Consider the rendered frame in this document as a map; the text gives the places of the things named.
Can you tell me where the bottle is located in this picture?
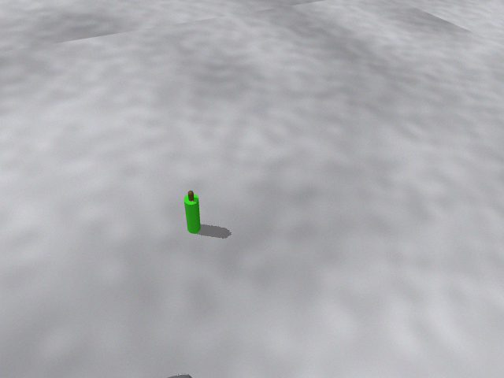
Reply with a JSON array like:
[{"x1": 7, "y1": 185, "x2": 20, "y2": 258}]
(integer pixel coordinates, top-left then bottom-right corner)
[{"x1": 184, "y1": 191, "x2": 201, "y2": 234}]

